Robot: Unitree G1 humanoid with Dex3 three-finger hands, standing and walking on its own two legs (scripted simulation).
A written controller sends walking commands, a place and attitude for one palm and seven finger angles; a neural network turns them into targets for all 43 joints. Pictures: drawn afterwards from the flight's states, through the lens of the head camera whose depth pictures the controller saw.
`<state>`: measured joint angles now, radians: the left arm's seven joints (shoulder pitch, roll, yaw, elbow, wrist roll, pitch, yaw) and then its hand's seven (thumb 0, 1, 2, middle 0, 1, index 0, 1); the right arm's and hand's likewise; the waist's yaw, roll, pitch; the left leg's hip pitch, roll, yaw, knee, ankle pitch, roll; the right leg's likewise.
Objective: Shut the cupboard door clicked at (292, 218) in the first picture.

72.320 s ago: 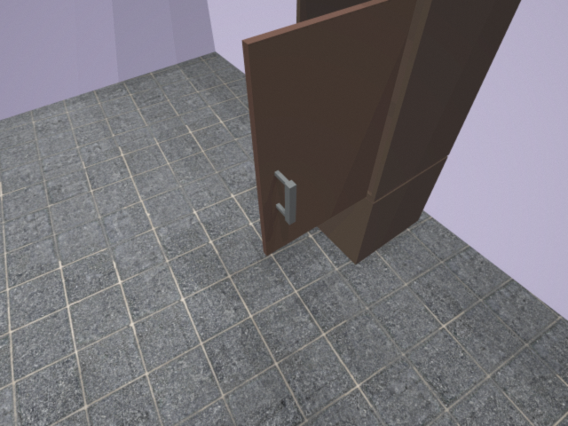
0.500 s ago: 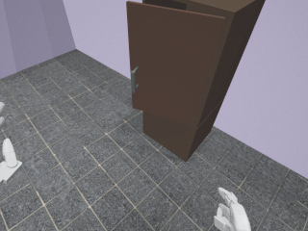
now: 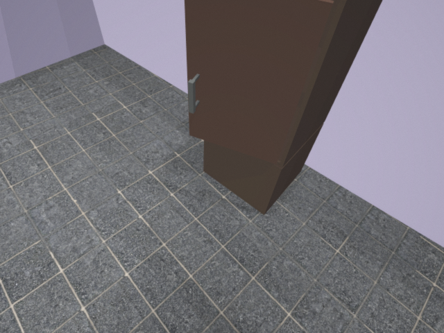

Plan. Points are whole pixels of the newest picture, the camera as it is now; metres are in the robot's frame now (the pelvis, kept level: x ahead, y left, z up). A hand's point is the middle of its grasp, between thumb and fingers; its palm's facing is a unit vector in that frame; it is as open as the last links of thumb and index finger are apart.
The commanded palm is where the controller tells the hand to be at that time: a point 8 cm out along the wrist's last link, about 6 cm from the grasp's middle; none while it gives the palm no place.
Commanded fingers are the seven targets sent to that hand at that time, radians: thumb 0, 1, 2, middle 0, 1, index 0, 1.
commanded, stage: let the arm hang, fingers relaxed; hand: left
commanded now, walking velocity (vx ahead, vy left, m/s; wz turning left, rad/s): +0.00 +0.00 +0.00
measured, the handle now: (194, 93) +0.86 +0.12 -0.10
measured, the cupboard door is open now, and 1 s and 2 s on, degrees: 18 18 18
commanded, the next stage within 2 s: look to check the result in 0.72 s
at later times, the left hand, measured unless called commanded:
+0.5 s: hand out of the picture +0.04 +0.21 -0.16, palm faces -0.01 -0.97 -0.26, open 7.4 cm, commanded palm none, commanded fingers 0.00 0.90 0.90 -0.20 -0.30 -0.20 -0.30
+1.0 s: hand out of the picture +0.06 +0.22 -0.16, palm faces -0.03 -0.96 -0.28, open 7.4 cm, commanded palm none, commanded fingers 0.00 0.90 0.90 -0.20 -0.30 -0.20 -0.30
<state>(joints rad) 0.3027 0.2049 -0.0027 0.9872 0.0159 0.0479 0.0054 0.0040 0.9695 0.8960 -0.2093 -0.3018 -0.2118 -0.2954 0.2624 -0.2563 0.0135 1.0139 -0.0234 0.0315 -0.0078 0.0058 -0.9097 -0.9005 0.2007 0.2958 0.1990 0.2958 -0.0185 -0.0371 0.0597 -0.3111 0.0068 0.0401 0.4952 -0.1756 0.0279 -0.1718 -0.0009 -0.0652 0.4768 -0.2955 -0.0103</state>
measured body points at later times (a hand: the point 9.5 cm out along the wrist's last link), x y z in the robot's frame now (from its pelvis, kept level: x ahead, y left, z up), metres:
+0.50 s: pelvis +0.01 +0.00 +0.01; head +0.00 -0.01 +0.46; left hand +0.04 +0.26 -0.14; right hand +0.04 -0.25 -0.15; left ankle +0.06 +0.10 -0.74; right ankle -0.02 -0.11 -0.74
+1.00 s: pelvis +0.03 +0.00 +0.01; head +0.04 +0.00 +0.46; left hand +0.06 +0.27 -0.14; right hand +0.06 -0.28 -0.14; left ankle +0.06 +0.10 -0.74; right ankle -0.02 -0.11 -0.74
